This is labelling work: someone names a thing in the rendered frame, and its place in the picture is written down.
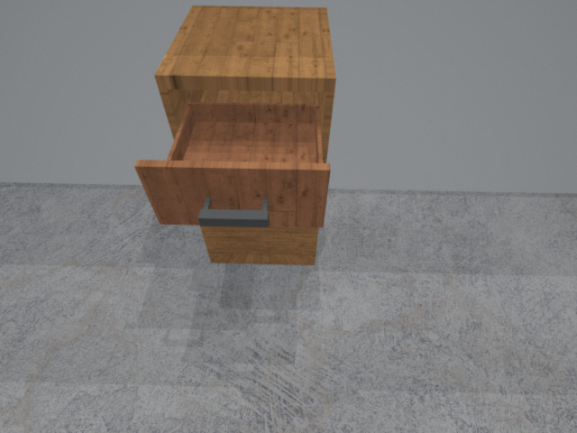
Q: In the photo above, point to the cabinet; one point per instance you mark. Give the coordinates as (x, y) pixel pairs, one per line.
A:
(252, 54)

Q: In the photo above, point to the handle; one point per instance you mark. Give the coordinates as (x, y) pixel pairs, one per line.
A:
(234, 217)

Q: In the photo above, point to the drawer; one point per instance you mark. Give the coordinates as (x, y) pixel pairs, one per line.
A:
(237, 154)

